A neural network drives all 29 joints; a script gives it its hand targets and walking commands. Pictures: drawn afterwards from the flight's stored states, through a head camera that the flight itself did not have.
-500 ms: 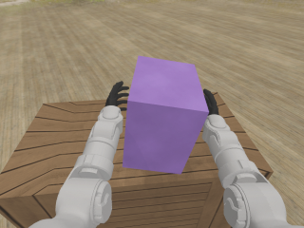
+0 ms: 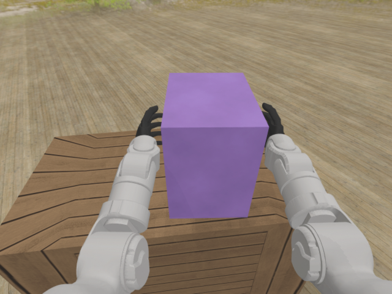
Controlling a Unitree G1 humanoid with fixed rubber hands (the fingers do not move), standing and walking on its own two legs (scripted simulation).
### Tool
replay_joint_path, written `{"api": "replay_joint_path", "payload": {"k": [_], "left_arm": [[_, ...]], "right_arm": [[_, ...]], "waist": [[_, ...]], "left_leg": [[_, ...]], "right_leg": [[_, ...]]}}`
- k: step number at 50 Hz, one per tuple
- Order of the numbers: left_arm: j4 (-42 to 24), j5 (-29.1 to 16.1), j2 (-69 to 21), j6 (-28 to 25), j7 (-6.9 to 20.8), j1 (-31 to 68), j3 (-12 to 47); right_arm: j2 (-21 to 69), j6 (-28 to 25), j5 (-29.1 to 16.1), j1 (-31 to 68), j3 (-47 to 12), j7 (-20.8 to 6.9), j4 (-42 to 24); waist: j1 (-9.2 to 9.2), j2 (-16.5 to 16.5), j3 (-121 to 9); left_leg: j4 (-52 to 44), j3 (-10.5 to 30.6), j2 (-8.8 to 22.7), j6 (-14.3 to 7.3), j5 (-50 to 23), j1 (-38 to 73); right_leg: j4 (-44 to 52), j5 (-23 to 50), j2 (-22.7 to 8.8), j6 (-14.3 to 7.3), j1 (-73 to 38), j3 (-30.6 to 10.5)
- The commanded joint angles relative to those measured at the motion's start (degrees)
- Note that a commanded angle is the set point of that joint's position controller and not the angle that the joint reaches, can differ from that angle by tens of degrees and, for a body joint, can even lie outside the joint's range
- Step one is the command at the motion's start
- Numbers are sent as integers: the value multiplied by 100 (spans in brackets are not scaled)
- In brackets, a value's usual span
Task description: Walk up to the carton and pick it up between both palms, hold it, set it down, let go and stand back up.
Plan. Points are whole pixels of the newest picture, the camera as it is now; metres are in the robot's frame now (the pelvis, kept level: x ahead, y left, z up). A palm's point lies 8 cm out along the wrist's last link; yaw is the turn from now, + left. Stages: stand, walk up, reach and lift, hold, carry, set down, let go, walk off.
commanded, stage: reach and lift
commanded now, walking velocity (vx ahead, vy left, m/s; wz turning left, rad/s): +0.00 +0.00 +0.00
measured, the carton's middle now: (207, 143) +0.44 -0.01 +0.14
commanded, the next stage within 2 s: hold in 0.84 s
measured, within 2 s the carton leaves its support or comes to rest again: neither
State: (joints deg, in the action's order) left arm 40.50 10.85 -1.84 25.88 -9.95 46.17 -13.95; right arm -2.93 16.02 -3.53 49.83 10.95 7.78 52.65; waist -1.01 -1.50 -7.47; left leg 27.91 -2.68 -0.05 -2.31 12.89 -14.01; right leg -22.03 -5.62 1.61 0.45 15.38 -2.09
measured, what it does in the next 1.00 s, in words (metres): stands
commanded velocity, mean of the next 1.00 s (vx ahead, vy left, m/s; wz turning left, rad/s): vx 0.00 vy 0.00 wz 0.00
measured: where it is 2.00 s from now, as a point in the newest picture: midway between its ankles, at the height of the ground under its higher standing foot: outside the picture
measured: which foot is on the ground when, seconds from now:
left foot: down 0.00-1.00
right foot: down 0.00-1.00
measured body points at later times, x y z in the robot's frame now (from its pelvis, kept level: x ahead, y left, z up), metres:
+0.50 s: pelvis +0.02 +0.00 +0.00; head -0.03 +0.01 +0.45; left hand +0.41 +0.14 +0.19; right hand +0.42 -0.13 +0.18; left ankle +0.03 +0.09 -0.74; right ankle +0.07 -0.12 -0.74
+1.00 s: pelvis +0.02 +0.00 +0.01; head -0.03 +0.00 +0.45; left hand +0.42 +0.13 +0.21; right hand +0.42 -0.14 +0.19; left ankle +0.03 +0.09 -0.74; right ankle +0.07 -0.12 -0.74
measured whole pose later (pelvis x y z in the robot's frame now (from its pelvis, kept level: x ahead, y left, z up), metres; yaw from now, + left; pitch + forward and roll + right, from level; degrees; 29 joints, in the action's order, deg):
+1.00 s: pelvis +0.02 +0.00 +0.01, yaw +0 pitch -3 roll -1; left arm 31.0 16.0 -2.0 33.2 -5.7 47.0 -16.4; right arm -1.8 17.6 -5.9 48.3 7.7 10.4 45.3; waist -2.4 -0.8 -3.7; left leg 23.7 -2.4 -0.1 -2.0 12.4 -8.2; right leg -18.9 -5.8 1.6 0.4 9.9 -2.1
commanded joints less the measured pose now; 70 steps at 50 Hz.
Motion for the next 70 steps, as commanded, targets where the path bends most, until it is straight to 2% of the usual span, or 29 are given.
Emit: {"api": "replay_joint_path", "payload": {"k": [1, 4, 8, 11, 12, 14, 15, 18, 19, 21, 24, 27, 31, 35, 38, 42, 46, 50, 51, 52, 53, 54, 55, 56, 59, 63, 66, 68, 70], "left_arm": [[-994, -175, -3801, -251, 929, 4169, 1069], [-1435, -331, -3889, -269, 890, 3902, 1423], [-2135, -529, -4059, -212, 842, 3336, 2016], [-2213, -458, -3980, 9, 959, 2582, 2167], [-2298, -425, -3918, 68, 1015, 2356, 2176], [-2150, -253, -3752, 291, 1172, 1871, 2025], [-2338, -248, -3814, 343, 1227, 1840, 2105], [-2552, -166, -3868, 474, 1320, 2105, 2132], [-2631, -197, -3888, 490, 1332, 2427, 2164], [-2900, -274, -3943, 493, 1330, 2691, 2317], [-2849, -339, -4132, 470, 1252, 2926, 2494], [-2657, -430, -4242, 452, 1135, 3312, 2662], [-2079, -313, -4183, 434, 1112, 3915, 2348], [-1254, 24, -3690, 458, 1260, 4018, 1499], [-978, 187, -3569, 443, 1341, 3941, 1071], [-912, 286, -3269, 439, 1428, 3708, 671], [-1774, 86, -3603, 390, 1402, 3404, 1225], [-2860, -170, -3835, 418, 1336, 2926, 2001], [-3123, -311, -3800, 438, 1324, 2829, 2205], [-3237, -333, -3858, 519, 1336, 2645, 2384], [-3376, -391, -3911, 636, 1377, 2442, 2575], [-3283, -329, -3877, 773, 1440, 2207, 2577], [-3502, -354, -3878, 861, 1513, 2123, 2655], [-3372, -282, -3757, 996, 1599, 1891, 2561], [-3371, -97, -3630, 1288, 1849, 1792, 2379], [-3148, 149, -3579, 1408, 1981, 2324, 2025], [-3041, 129, -3776, 1372, 1912, 2806, 2096], [-2932, 117, -3806, 1312, 1843, 3162, 2109], [-2866, 1, -3911, 1197, 1714, 3562, 2254]], "right_arm": [[3782, -414, -389, 4400, -1601, -1043, -1165], [3988, -415, -705, 4344, -2145, -900, -1635], [4083, -372, -1148, 3945, -2835, -653, -2399], [4016, -313, -1422, 3658, -3136, -405, -2994], [4053, -269, -1455, 3480, -3184, -323, -3110], [3832, -193, -1426, 3361, -3146, -185, -3361], [3772, -141, -1409, 3202, -3081, -143, -3331], [3600, -60, -1322, 3120, -2879, -160, -3147], [3527, -54, -1316, 3258, -2773, -194, -3034], [3614, -60, -1359, 3319, -2848, -221, -3097], [3725, -169, -1397, 3875, -2977, -310, -3503], [3675, -227, -1218, 4117, -2770, -425, -3313], [3650, -262, -805, 4320, -2096, -616, -2539], [3554, -192, -355, 4011, -1458, -788, -1551], [3570, -206, -236, 4215, -1381, -854, -1454], [3696, -218, -342, 4313, -1629, -839, -1669], [3983, -337, -814, 4284, -2422, -633, -2600], [4178, -270, -1445, 3886, -3400, -316, -3587], [4216, -252, -1587, 3826, -3607, -221, -3984], [4184, -218, -1649, 3685, -3673, -134, -4139], [4082, -177, -1704, 3491, -3698, -57, -4328], [3938, -123, -1669, 3411, -3600, 24, -4438], [3816, -33, -1628, 3145, -3554, 95, -4463], [3710, 60, -1588, 3011, -3497, 159, -4464], [3364, 257, -1420, 2731, -3196, 211, -4223], [3332, 325, -1247, 3164, -2860, 34, -3857], [3364, 212, -1190, 3662, -2722, -117, -3831], [3460, 121, -1111, 3989, -2653, -221, -3831], [3559, -12, -974, 4295, -2501, -355, -3746]], "waist": [[85, 179, -1716], [112, 233, -2178], [25, 260, -2802], [-23, 337, -2958], [-111, 372, -3005], [-160, 403, -2629], [-262, 343, -2470], [-325, 115, -1816], [-320, 48, -1630], [-345, 19, -1654], [-237, -98, -1907], [-272, -317, -1893], [-308, -458, -1384], [-281, -209, -815], [-186, 12, -701], [-28, 417, -995], [44, 309, -1800], [-51, 317, -2956], [-104, 363, -3300], [-185, 235, -3235], [-349, 166, -3156], [-440, 109, -2870], [-548, 127, -2729], [-592, 157, -2344], [-692, 86, -1479], [-493, 9, -722], [-433, -254, -703], [-368, -326, -793], [-361, -584, -1041]], "left_leg": [[-1402, 488, 123, 153, 482, -241], [-1088, 468, 27, 272, -667, 316], [-666, 570, 0, 447, -2273, 1048], [-474, 558, -85, 468, -2970, 1330], [-441, 570, -95, 462, -3109, 1391], [-530, 527, -121, 415, -2911, 1374], [-566, 568, -72, 464, -2929, 1442], [-712, 626, 21, 523, -2697, 1481], [-748, 636, 51, 565, -2578, 1535], [-694, 641, 24, 587, -2678, 1606], [-654, 638, 8, 625, -2634, 1675], [-771, 655, 98, 682, -1894, 1555], [-1330, 611, 221, 548, 58, 686], [-1772, 494, 207, 260, 1294, -79], [-1932, 458, 201, 77, 1546, -337], [-1721, 357, 63, -84, 938, -136], [-1269, 375, -36, 130, -779, 641], [-616, 427, -187, 346, -2926, 1628], [-499, 436, -221, 353, -3244, 1798], [-423, 467, -206, 409, -3502, 1848], [-361, 502, -189, 472, -3675, 1953], [-399, 487, -210, 487, -3526, 1891], [-435, 490, -160, 523, -3473, 1976], [-503, 463, -180, 498, -3176, 1822], [-720, 409, -102, 535, -2570, 1639], [-1054, 384, -30, 475, -1664, 1349], [-1232, 381, 46, 494, -1109, 1160], [-1382, 382, 68, 449, -482, 922], [-1555, 403, 144, 443, 154, 720]], "right_leg": [[283, -642, 51, -52, -1903, 237], [328, 195, 60, -12, -2047, 211], [218, 1658, 134, 65, -2445, 206], [169, 2590, 158, 151, -2824, 205], [155, 2913, 139, 187, -2941, 169], [227, 2961, 113, 204, -3021, 178], [260, 2833, 152, 187, -2942, 214], [439, 1968, 200, 75, -2531, 273], [504, 1549, 221, 42, -2295, 307], [515, 1570, 241, 38, -2258, 337], [542, 1240, 260, 13, -2078, 380], [611, 369, 229, -81, -1683, 408], [628, -731, 137, -134, -1494, 444], [598, -1219, 63, -128, -1679, 455], [569, -1202, 36, -66, -1953, 439], [520, -833, 20, 47, -2164, 399], [490, 410, 77, 80, -2492, 371], [304, 2274, 199, 113, -3136, 335], [243, 2795, 219, 157, -3291, 321], [197, 3075, 235, 178, -3311, 321], [185, 3309, 247, 189, -3346, 332], [239, 3314, 233, 200, -3301, 329], [252, 3294, 250, 186, -3266, 344], [330, 3055, 229, 168, -3217, 315], [541, 2031, 251, 59, -2977, 330], [745, 754, 212, -23, -2597, 389], [752, 199, 228, -63, -2399, 422], [761, -245, 203, -74, -2332, 444], [712, -669, 188, -86, -2132, 467]]}}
